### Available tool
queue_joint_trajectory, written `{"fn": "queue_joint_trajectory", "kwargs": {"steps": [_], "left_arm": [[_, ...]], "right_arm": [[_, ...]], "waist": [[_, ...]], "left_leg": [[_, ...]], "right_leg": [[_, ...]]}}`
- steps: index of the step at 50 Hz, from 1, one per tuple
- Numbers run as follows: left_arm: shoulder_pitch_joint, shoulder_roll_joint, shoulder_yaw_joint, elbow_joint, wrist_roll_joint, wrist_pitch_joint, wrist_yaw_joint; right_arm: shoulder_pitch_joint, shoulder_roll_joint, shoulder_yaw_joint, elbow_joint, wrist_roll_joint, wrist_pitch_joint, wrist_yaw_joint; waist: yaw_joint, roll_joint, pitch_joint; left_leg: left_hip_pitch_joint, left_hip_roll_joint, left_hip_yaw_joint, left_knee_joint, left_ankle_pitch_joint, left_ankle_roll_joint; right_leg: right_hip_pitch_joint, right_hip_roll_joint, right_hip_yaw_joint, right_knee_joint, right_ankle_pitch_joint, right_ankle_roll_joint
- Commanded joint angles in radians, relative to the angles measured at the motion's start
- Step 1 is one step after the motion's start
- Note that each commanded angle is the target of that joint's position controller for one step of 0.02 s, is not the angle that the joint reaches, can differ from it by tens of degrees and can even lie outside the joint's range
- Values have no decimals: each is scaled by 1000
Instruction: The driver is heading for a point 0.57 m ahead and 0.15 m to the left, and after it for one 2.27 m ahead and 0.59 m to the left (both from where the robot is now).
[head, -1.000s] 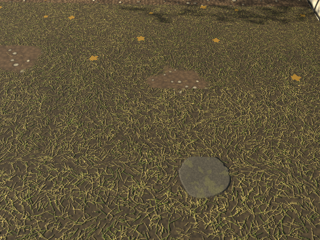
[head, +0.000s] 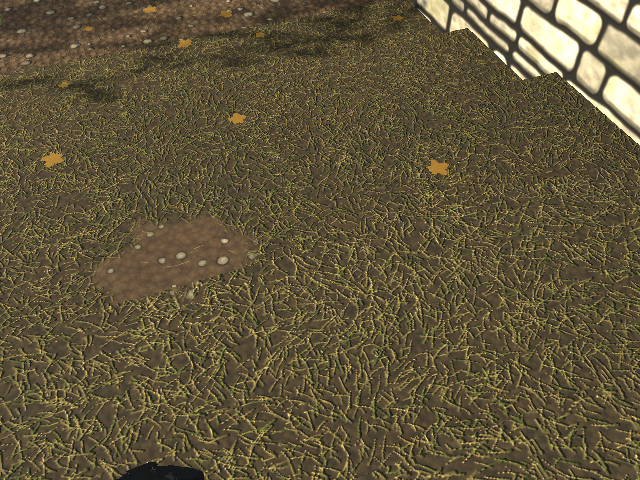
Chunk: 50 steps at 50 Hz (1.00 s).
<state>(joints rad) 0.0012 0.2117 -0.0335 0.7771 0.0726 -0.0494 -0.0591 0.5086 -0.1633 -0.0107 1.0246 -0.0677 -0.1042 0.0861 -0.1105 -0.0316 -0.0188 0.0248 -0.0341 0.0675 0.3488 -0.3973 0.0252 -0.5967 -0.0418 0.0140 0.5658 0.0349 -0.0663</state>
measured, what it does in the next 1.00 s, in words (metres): goes down, turning left: right foot, then left foot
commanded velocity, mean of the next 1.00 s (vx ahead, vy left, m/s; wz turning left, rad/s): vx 0.43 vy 0.00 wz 0.45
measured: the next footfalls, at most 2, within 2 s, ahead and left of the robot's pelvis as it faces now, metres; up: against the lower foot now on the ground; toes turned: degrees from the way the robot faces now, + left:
right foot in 0.04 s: +0.21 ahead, -0.12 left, +0.00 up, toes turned +0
left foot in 0.56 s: +0.34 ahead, +0.18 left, +0.00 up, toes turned +22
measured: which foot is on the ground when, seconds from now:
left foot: down 0.00-0.06, up 0.08-0.54, down 0.56-1.00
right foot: up 0.00-0.02, down 0.04-0.60, up 0.62-0.96, down 0.98-1.00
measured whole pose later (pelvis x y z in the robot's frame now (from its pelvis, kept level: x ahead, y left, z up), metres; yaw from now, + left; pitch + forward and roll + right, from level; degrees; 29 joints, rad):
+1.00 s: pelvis +0.51 +0.13 -0.11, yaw +31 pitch +1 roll +4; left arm 0.11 0.23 0.03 0.81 0.08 -0.06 -0.04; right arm 0.50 -0.17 0.02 0.90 -0.01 -0.11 0.02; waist -0.11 -0.08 0.00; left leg -0.29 -0.17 -0.09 1.22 -0.88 0.04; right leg -0.30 -0.08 -0.04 0.24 0.39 -0.01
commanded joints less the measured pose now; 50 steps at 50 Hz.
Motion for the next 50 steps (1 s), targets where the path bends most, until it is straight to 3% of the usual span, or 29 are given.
{"fn": "queue_joint_trajectory", "kwargs": {"steps": [1,2,3,4,5,6,8,10,16,21,24,25,27,28,29,30,31,32,33,34,36,39,40,41,43,46,48,49,50], "left_arm": [[-35,118,46,-61,-16,-28,15],[73,176,74,-31,-32,-45,22],[270,234,89,16,-36,-55,26],[519,223,83,67,-40,-50,37],[583,175,91,117,-13,-51,54],[461,172,95,114,-26,-60,61],[323,44,57,105,-46,-57,73],[275,-5,51,97,-32,-63,76],[361,15,64,167,25,-75,52],[341,55,60,174,58,-78,29],[399,86,61,195,38,-85,50],[435,116,74,213,-22,-82,54],[438,163,89,209,3,-60,68],[405,210,108,195,14,-56,70],[432,176,106,193,24,-56,61],[499,66,77,157,41,-69,51],[307,62,75,78,17,-85,-1],[74,45,71,-1,-25,-90,-27],[15,61,81,-28,-24,-85,-11],[59,84,91,-30,-9,-78,12],[117,18,80,-29,9,-53,42],[196,-4,67,-55,19,-28,47],[174,42,71,-53,22,-39,34],[187,40,66,-46,10,-47,25],[201,15,58,-52,-7,-31,21],[102,97,76,-52,25,10,18],[92,103,77,8,13,9,11],[189,117,95,53,-3,-4,21],[393,156,119,109,-1,-22,31]], "right_arm": [[-28,-178,-56,-44,-2,3,-4],[-75,-185,-63,-69,-6,-3,-7],[-11,-102,-44,-88,-8,-15,-12],[39,-2,-1,-112,-15,-27,-1],[-123,-102,-40,-101,7,-17,4],[-164,-111,-50,-96,21,-16,-16],[-135,-70,-43,-80,-12,-14,-43],[-149,4,-28,-77,-20,-4,-46],[-299,-33,-27,-124,12,8,4],[-242,-74,-31,-148,-9,8,20],[-367,-109,-44,-221,-16,-2,4],[-481,-115,-44,-259,-4,5,-3],[-424,-99,-45,-266,10,2,-18],[-273,-134,-65,-226,23,-13,-28],[-154,-208,-99,-187,22,-43,-47],[-43,-275,-123,-185,13,-45,-86],[192,-260,-103,-103,-13,-42,-86],[248,-228,-114,-41,-21,-65,-82],[135,-178,-98,-51,4,-73,-67],[44,-116,-71,-64,22,-76,-45],[-121,-67,-39,-106,24,-61,-24],[-243,-93,-33,-190,3,-52,-61],[-207,-63,-17,-195,-6,-62,-84],[-196,-100,-26,-203,-12,-60,-96],[-126,-159,-31,-196,-19,-50,-89],[57,-87,2,-161,47,-45,-84],[140,-104,13,-117,91,-3,-91],[152,-120,19,-104,87,19,-75],[170,-130,33,-106,53,33,-30]], "waist": [[99,89,53],[154,81,-23],[186,-55,-251],[261,-219,-466],[320,-72,-214],[258,-61,-15],[154,-45,-14],[116,-18,6],[127,3,64],[74,-10,97],[117,-11,116],[160,-11,163],[121,-49,119],[69,-33,58],[41,21,-26],[52,241,-215],[-91,222,-242],[-157,143,15],[-95,111,106],[-14,107,71],[126,40,96],[197,83,32],[150,58,35],[116,23,31],[128,27,78],[40,7,152],[-32,29,154],[9,13,117],[103,-26,10]], "left_leg": [[-92,261,-191,-11,723,190],[-219,188,-138,123,806,133],[-472,68,-70,428,590,50],[-716,-42,-49,718,-123,6],[-863,27,-143,848,-162,47],[-853,83,-143,868,-59,69],[-702,155,-155,782,44,93],[-617,171,-151,749,75,84],[-685,183,-138,492,387,30],[-513,151,-138,678,501,44],[-612,142,-101,625,275,56],[-688,139,-63,371,74,41],[-516,93,-18,375,110,52],[-331,30,24,325,217,66],[-106,-37,62,297,311,120],[298,97,-272,296,546,333],[472,262,-667,25,346,435],[366,284,-683,-26,206,350],[174,284,-633,9,189,325],[30,275,-590,59,247,346],[-298,262,-473,80,488,323],[-659,73,-249,146,463,205],[-628,12,-225,208,280,169],[-721,-40,-178,287,92,132],[-904,-25,-225,327,-89,144],[-552,89,-432,515,-152,160],[-292,88,-478,651,-41,131],[-318,59,-431,742,110,109],[-509,-2,-340,939,248,35]], "right_leg": [[225,32,-49,-40,-2,-50],[484,35,-48,24,45,-102],[937,-131,110,57,212,-254],[1245,-415,555,-154,30,-424],[1049,-362,570,-278,-329,-285],[791,-334,438,-334,-428,-214],[602,-281,273,-392,-259,-189],[513,-264,152,-446,-130,-174],[525,-248,-107,-496,119,-170],[363,-235,-209,-397,29,-139],[567,-272,-199,-298,86,-118],[672,-285,-211,-325,92,-118],[678,-321,-220,-203,378,-103],[627,-293,-265,-45,467,-99],[519,-213,-306,182,413,-61],[162,-73,-279,503,-32,57],[-154,105,-150,776,-674,67],[-404,67,17,785,-659,14],[-374,8,73,780,-600,11],[-264,-11,95,786,-564,10],[-88,-42,80,659,-465,20],[227,10,-3,460,-53,37],[171,0,61,323,218,45],[280,1,36,134,482,45],[496,23,-48,94,499,95],[236,-74,21,-166,418,108],[171,-104,12,-463,491,86],[344,-90,-66,-540,590,46],[726,-113,-84,-409,738,-25]]}}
